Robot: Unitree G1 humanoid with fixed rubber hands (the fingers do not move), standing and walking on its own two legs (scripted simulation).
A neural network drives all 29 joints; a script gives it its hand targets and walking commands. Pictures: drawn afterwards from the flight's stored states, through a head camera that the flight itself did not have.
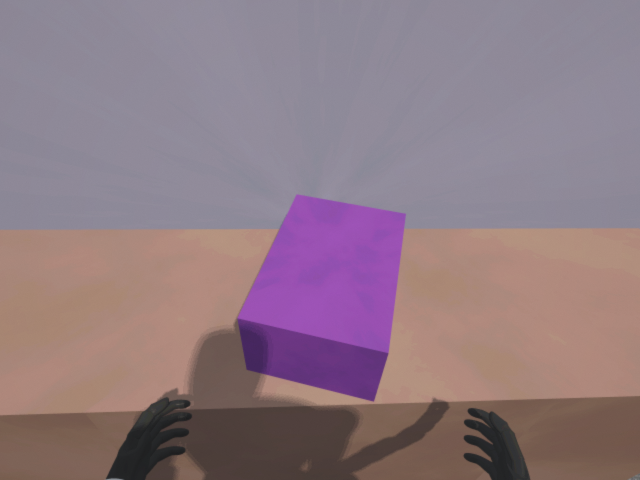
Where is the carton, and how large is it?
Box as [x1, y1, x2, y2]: [237, 194, 405, 401]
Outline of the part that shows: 297,194 237,318 246,368 373,401 388,353 405,214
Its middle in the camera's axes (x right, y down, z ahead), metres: +0.02 +0.08 +0.68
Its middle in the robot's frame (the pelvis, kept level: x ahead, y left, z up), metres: +0.46 +0.02 -0.05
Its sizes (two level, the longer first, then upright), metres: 0.295 0.209 0.143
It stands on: a pedestal, 0.66 m high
